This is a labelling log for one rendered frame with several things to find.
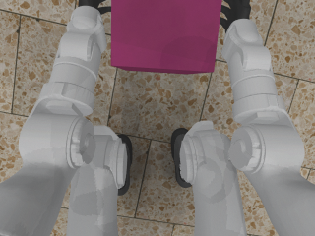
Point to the right robot forearm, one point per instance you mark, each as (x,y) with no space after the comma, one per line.
(252,79)

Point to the robot left shin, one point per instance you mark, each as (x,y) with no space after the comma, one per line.
(105,130)

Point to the left robot forearm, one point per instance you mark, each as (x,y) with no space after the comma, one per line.
(70,90)

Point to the carton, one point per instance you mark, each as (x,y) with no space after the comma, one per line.
(165,36)

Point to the robot right upper arm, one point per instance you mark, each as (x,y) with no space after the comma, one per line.
(270,156)

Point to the robot left thigh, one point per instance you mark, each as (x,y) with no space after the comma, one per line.
(92,209)

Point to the robot left upper arm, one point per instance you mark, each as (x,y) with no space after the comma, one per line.
(52,147)

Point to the right robot hand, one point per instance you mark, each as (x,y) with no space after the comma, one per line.
(239,9)

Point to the left robot hand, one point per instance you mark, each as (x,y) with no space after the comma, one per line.
(95,4)

